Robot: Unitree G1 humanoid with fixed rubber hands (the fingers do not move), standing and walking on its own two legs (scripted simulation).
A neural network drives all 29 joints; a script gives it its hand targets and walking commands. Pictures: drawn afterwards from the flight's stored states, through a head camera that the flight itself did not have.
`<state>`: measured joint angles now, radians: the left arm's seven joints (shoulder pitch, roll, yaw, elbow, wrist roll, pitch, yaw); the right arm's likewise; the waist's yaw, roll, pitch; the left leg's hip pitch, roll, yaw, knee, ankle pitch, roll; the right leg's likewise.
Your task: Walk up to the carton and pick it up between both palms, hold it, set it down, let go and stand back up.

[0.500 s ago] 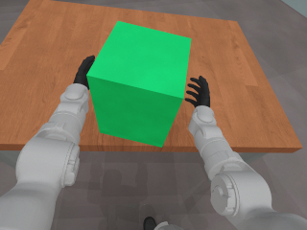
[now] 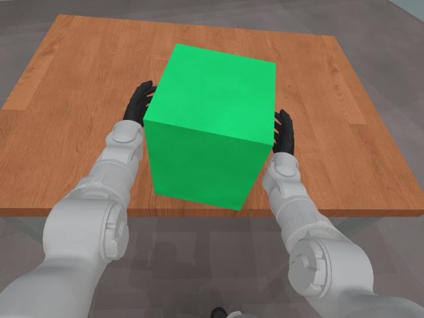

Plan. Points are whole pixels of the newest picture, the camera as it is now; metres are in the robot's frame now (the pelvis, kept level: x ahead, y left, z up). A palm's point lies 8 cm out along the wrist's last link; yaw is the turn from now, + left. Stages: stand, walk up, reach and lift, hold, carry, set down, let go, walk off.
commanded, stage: reach and lift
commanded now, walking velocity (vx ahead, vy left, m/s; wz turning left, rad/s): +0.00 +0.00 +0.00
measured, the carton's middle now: (210, 133) +0.48 -0.08 +0.04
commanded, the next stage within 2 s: none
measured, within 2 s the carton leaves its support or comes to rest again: leaves its support in 1.78 s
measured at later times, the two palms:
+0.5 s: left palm (132, 124) +0.49 +0.08 +0.08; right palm (280, 155) +0.39 -0.20 +0.06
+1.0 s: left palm (133, 125) +0.49 +0.08 +0.08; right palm (280, 156) +0.39 -0.20 +0.06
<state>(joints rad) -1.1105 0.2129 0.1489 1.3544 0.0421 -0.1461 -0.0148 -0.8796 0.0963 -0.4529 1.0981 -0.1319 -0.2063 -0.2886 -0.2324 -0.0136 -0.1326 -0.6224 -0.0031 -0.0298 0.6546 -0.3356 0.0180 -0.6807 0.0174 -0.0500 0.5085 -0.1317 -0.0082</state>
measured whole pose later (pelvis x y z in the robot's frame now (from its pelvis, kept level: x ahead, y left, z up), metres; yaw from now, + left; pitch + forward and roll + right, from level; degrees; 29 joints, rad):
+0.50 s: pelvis +0.04 +0.02 +0.02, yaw +0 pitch +12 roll -3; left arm -0.99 0.08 0.37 1.38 0.29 -0.29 0.01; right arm -0.70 0.12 -0.69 1.04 -0.41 -0.40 -0.13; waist -0.19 0.03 -0.07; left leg -0.36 0.01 0.00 0.47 -0.31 0.03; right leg -0.38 0.02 -0.05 0.25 -0.07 0.02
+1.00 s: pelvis +0.02 +0.01 +0.02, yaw +2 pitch +15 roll -2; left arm -1.03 0.07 0.39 1.29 0.36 -0.23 -0.01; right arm -0.73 0.14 -0.74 1.03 -0.41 -0.43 -0.16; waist -0.18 -0.02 -0.07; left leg -0.43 0.01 0.01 0.41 -0.24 0.02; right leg -0.43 0.01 -0.09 0.16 0.01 0.00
